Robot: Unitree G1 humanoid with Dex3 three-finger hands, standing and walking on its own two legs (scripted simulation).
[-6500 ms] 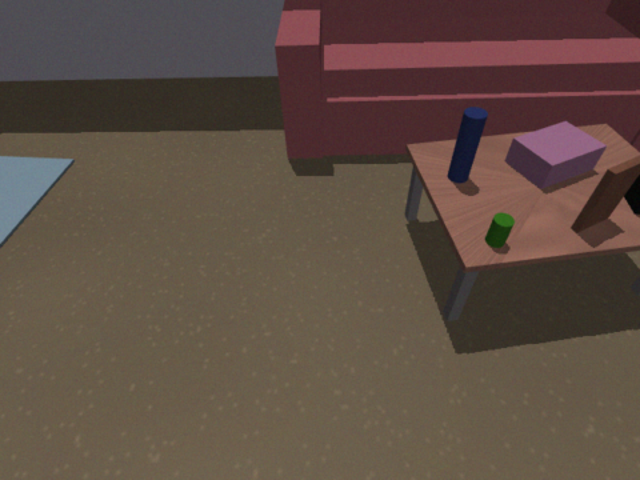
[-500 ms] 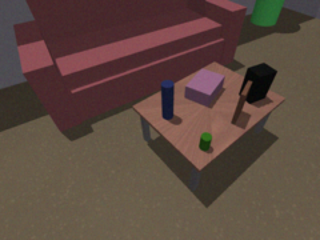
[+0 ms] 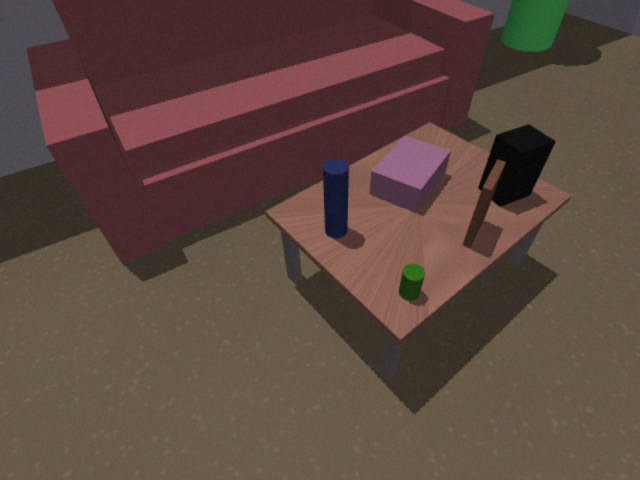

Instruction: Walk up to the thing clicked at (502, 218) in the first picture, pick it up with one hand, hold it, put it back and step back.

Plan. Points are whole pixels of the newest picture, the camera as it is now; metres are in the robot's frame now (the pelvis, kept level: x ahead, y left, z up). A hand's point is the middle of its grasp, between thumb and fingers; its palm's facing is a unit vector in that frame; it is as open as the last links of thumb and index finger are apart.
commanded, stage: stand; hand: left
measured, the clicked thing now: (411, 282) +0.67 -0.20 -0.38
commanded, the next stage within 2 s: walk up in 0.66 s
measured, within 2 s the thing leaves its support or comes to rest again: neither
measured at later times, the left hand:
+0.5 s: hand out of the picture +0.07 +0.26 -0.16, palm faces -0.04 -0.94 -0.34, open 7.4 cm
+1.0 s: hand out of the picture +0.12 +0.21 -0.17, palm faces +0.01 -0.93 -0.37, open 7.4 cm
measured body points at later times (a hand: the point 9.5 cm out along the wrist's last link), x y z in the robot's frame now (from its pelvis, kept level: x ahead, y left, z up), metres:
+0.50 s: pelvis +0.00 +0.00 +0.00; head +0.01 +0.01 +0.45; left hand +0.08 +0.30 -0.13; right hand +0.08 -0.30 -0.13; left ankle +0.01 +0.13 -0.75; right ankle -0.01 -0.13 -0.75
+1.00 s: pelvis +0.04 -0.10 -0.04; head +0.06 -0.08 +0.41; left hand +0.12 +0.25 -0.14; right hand +0.05 -0.47 -0.12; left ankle +0.01 +0.13 -0.75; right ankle +0.09 -0.27 -0.75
